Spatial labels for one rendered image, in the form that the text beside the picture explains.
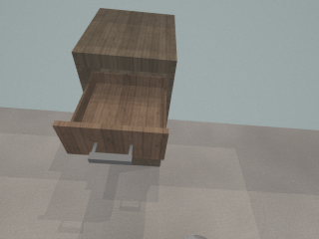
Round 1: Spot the cabinet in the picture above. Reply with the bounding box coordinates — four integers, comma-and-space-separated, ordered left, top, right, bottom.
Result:
72, 8, 177, 167

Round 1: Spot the handle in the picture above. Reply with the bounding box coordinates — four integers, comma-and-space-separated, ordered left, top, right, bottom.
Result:
88, 142, 134, 165

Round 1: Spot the drawer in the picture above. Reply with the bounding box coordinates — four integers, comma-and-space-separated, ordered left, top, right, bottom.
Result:
52, 71, 169, 160

